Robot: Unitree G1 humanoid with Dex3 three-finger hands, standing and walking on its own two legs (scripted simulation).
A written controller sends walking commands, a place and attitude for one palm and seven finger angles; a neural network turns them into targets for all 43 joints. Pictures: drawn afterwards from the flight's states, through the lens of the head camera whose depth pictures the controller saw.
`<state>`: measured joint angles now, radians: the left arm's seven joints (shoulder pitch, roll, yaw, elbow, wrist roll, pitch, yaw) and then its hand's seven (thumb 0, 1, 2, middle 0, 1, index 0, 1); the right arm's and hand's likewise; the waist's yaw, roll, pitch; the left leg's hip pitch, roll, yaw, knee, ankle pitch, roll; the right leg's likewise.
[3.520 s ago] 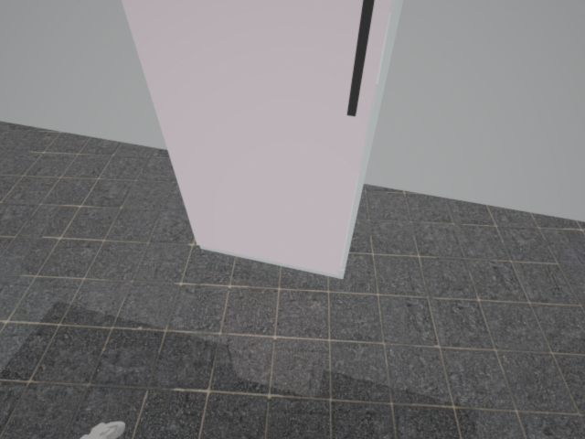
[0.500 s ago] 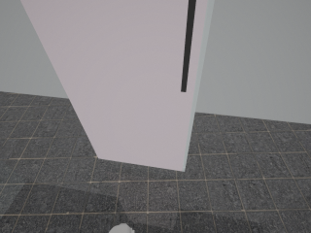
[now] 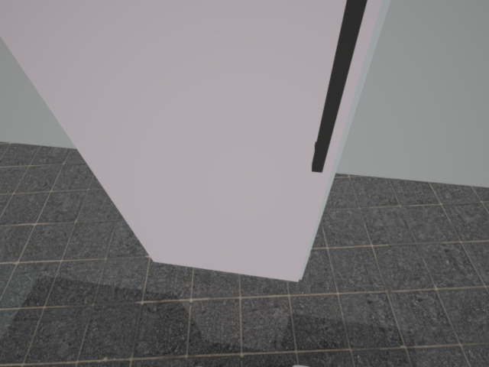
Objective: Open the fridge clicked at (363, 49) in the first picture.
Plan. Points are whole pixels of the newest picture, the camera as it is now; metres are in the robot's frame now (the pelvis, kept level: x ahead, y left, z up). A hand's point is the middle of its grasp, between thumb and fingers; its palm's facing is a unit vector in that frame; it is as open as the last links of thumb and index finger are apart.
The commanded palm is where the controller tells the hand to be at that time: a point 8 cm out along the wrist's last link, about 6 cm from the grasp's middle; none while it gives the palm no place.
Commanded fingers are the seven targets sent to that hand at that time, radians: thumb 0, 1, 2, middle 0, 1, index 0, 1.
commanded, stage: come to a stop and stand still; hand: right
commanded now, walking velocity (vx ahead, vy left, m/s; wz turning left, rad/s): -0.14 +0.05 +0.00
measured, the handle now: (336, 74) +0.46 -0.11 +0.24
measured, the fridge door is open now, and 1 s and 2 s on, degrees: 0 0 0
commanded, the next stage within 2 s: look again from close up in 1.80 s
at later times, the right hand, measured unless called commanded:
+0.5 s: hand out of the picture +0.00 -0.16 -0.17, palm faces -0.02 +0.96 -0.26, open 7.4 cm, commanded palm none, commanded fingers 0.00 -0.90 -0.90 0.20 0.30 0.20 0.30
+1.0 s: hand out of the picture -0.04 -0.13 -0.16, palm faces -0.01 +0.98 -0.21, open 7.4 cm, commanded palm none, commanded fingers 0.00 -0.90 -0.90 0.20 0.30 0.20 0.30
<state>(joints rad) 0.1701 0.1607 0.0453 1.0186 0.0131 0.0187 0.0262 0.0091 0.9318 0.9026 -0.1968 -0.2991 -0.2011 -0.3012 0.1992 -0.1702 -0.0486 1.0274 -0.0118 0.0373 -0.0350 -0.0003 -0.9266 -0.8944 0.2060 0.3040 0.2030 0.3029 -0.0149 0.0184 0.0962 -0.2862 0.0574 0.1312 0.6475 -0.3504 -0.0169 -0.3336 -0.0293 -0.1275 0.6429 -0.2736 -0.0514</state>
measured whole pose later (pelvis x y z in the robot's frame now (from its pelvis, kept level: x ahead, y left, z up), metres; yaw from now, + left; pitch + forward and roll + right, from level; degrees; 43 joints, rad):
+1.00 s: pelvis -0.05 +0.05 +0.01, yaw +0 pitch -1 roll +0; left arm 0.33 0.19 0.02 1.05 0.02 0.00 0.00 0.01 0.91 0.90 -0.20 -0.30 -0.20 -0.30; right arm 0.31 -0.18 0.01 1.04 -0.02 0.00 -0.02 0.01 -0.91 -0.89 0.21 0.30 0.20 0.30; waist 0.02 -0.02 0.01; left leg -0.23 0.01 -0.01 0.57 -0.32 0.00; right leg -0.36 -0.05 -0.07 0.51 -0.14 -0.01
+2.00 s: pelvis +0.02 +0.06 +0.02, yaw +0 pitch +0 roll -1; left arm 0.12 0.29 -0.01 1.12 0.01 -0.02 0.01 0.01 0.91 0.90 -0.20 -0.30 -0.20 -0.30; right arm 0.17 -0.29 0.01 1.08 -0.01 -0.01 -0.01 0.00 -0.90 -0.89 0.21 0.30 0.20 0.30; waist 0.00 0.01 0.04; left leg -0.06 0.02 0.00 0.40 -0.33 -0.01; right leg -0.22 -0.03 -0.07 0.41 -0.18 0.01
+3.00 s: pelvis -0.03 +0.07 -0.02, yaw -2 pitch +7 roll -1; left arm 0.19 0.21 0.03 0.71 -0.01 -0.24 0.03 0.01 0.90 0.90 -0.20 -0.30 -0.21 -0.30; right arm 0.29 -0.19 -0.20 0.19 0.25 -0.49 0.19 0.01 -0.78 -0.84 0.21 0.38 0.21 0.38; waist 0.02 -0.01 -0.11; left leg -0.48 0.02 0.03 0.85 -0.48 0.01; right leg -0.63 -0.05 -0.04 0.78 -0.27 0.02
